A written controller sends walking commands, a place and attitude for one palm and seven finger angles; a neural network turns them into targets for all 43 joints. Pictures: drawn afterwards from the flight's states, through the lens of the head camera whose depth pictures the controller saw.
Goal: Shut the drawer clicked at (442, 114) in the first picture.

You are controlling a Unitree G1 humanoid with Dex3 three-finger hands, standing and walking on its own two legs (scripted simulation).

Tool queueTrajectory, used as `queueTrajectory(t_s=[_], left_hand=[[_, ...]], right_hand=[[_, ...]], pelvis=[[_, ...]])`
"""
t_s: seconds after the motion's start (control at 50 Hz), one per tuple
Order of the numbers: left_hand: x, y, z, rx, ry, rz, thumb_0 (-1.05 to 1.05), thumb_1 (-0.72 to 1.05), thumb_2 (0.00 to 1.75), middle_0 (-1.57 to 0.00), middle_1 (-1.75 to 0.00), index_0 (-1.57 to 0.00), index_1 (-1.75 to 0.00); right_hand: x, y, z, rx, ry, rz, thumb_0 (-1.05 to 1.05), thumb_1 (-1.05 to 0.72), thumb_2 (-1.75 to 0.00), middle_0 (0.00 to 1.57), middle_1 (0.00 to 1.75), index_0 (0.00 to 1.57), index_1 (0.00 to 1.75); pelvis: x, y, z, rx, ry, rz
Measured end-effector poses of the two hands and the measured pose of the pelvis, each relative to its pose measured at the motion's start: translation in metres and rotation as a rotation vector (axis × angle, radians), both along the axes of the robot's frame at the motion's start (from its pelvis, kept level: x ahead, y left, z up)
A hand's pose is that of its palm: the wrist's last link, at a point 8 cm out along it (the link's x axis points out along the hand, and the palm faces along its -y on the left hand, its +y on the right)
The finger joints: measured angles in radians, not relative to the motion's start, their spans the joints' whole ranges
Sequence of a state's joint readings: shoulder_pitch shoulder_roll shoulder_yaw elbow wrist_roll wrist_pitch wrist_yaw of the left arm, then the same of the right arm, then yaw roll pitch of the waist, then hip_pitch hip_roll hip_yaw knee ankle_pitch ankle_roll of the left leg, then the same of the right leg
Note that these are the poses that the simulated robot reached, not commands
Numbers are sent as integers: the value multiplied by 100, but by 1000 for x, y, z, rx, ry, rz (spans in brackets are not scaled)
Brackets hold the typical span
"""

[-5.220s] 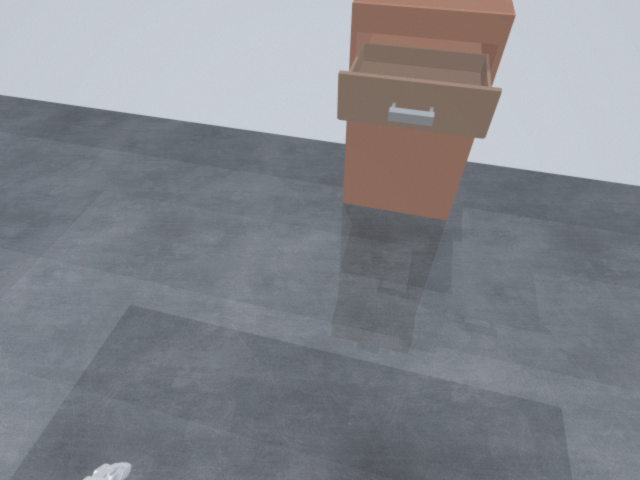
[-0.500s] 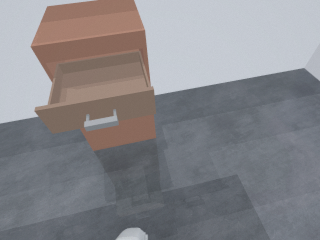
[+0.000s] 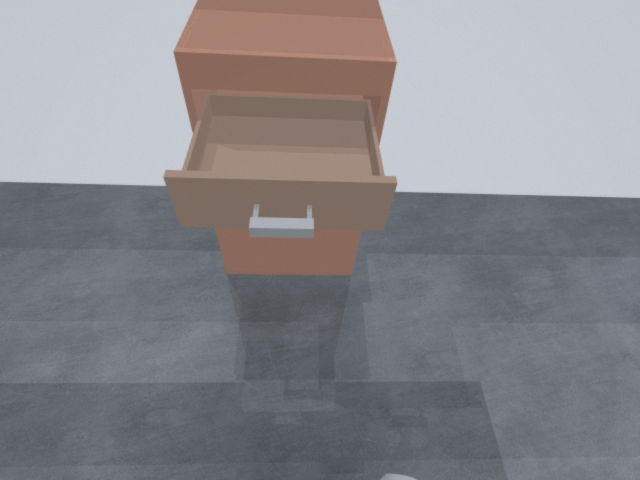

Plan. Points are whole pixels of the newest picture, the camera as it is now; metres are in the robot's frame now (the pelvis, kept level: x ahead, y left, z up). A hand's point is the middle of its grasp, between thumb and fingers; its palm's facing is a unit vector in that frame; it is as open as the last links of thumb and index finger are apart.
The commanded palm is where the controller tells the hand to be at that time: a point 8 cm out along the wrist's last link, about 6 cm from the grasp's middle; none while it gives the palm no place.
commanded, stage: take the last steps up to it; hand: left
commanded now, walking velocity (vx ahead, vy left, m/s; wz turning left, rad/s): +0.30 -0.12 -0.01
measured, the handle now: (282, 218) +0.57 +0.11 -0.09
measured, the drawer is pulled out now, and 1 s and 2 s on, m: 0.30 0.30 0.30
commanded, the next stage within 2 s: come to a stop and stand still in 0.90 s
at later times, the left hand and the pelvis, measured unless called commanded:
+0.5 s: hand out of the picture -0.02 +0.11 -0.17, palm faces +0.13 -0.98 -0.14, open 7.3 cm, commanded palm none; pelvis +0.08 -0.03 +0.00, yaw +3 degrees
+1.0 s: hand (244, 353) +0.33 +0.15 -0.17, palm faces -0.01 -0.97 -0.23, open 7.3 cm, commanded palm none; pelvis +0.23 -0.05 -0.01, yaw -1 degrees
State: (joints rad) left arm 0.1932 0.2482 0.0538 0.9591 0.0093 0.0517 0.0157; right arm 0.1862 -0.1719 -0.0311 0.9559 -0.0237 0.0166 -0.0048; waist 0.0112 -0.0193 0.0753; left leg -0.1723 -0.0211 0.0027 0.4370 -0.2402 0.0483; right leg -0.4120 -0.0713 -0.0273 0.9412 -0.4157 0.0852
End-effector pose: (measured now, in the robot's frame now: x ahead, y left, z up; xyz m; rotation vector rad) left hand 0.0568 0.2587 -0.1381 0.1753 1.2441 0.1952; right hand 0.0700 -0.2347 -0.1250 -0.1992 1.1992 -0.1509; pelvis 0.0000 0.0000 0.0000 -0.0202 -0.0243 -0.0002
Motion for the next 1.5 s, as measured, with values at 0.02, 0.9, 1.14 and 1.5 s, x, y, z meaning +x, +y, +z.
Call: queueTrajectory(t_s=[0.02, 0.9, 1.14, 1.5], left_hand=[[3, -3, 1, 0, -10, -5, 0, 91, 90, -20, -30, -20, -30], [186, -44, -4, -61, 6, -14, 0, 92, 90, -20, -30, -19, -30], [301, -105, 5, 8, -85, -89, 0, 91, 90, -20, -30, -20, -30], [249, -61, -2, 42, 10, -13, 0, 91, 90, -21, -30, -20, -30]], right_hand=[[-6, -1, -3, 7, 10, -6, 1, -91, -89, 20, 30, 20, 30], [126, -15, -12, 27, 104, -91, 0, -94, -89, 20, 30, 20, 30], [152, -65, -47, 92, 284, -148, 1, -92, -89, 19, 30, 20, 29], [275, -55, -18, 29, -65, -34, 0, -91, -90, 19, 30, 19, 29]], pelvis=[[0, -2, 0, 4, -1, 3], [197, -22, 0, 31, 6, -10], [269, -76, -14, 38, -2, -5], [262, -46, -12, 42, 14, -9]])
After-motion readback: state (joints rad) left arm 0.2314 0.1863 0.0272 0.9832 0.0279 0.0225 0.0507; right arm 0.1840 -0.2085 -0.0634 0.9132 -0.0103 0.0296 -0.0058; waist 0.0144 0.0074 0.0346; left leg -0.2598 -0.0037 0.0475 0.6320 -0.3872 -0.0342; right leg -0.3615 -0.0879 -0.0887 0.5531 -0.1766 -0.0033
